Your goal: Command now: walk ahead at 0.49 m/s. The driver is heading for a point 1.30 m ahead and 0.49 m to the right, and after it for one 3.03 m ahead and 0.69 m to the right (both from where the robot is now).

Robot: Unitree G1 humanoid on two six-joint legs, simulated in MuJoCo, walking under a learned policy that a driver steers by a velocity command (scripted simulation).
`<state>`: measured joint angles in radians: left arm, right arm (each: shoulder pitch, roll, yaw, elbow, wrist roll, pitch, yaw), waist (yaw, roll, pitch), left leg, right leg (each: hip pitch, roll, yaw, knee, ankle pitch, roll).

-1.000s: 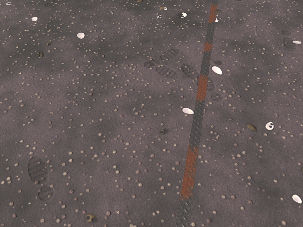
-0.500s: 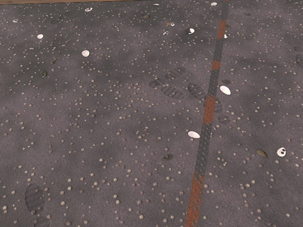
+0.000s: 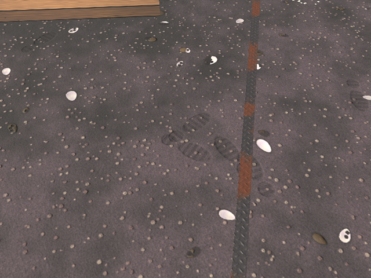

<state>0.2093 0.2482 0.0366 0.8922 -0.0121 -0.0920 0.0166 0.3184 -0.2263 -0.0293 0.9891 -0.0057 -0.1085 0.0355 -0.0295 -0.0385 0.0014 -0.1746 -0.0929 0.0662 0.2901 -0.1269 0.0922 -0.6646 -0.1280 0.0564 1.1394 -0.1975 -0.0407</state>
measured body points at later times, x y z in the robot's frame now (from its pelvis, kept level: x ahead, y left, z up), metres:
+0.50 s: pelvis +0.28 -0.09 +0.00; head +0.31 -0.11 +0.45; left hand +0.39 +0.15 -0.12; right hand +0.36 -0.37 -0.13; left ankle +0.30 +0.07 -0.66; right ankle +0.30 -0.16 -0.74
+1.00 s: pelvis +0.56 -0.10 +0.00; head +0.58 -0.10 +0.45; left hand +0.76 +0.11 -0.12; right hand +0.56 -0.40 -0.11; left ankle +0.63 -0.02 -0.74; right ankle +0.46 -0.21 -0.65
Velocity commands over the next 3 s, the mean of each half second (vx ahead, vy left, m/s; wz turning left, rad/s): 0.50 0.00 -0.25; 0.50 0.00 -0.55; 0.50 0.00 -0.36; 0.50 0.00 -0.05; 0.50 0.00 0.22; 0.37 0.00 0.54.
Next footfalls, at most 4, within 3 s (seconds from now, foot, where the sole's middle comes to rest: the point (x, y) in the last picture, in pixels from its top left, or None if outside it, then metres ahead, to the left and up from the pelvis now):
0.30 right None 0.34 -0.17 -0.78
0.82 left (197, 239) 0.67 -0.04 -0.78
1.36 right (287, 212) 0.77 -0.41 -0.78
1.90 left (266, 141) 1.16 -0.39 -0.78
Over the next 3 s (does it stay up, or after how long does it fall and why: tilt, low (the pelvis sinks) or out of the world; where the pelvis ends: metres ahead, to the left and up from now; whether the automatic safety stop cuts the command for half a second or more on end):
stays up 1.41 -0.63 -0.03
